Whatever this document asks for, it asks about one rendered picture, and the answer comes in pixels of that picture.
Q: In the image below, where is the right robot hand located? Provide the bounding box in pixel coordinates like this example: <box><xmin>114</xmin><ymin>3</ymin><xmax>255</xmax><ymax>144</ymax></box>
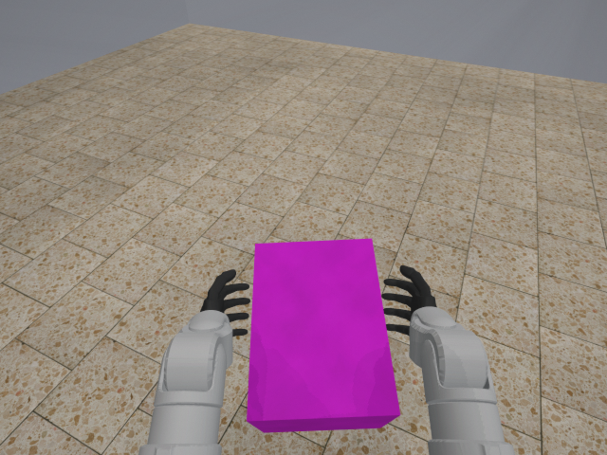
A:
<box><xmin>381</xmin><ymin>265</ymin><xmax>437</xmax><ymax>336</ymax></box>

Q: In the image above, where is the robot right forearm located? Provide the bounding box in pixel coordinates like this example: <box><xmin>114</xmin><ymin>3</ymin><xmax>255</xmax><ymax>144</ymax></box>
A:
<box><xmin>409</xmin><ymin>306</ymin><xmax>515</xmax><ymax>455</ymax></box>

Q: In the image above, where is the robot left forearm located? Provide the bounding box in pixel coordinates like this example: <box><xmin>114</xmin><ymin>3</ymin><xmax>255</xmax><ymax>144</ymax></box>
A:
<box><xmin>138</xmin><ymin>310</ymin><xmax>233</xmax><ymax>455</ymax></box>

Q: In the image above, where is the left robot hand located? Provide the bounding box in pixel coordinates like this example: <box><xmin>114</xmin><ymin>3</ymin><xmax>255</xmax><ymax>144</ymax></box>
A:
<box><xmin>200</xmin><ymin>269</ymin><xmax>250</xmax><ymax>337</ymax></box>

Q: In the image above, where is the carton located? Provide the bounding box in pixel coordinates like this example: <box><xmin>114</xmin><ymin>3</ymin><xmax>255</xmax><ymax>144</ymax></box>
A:
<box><xmin>247</xmin><ymin>239</ymin><xmax>400</xmax><ymax>433</ymax></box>

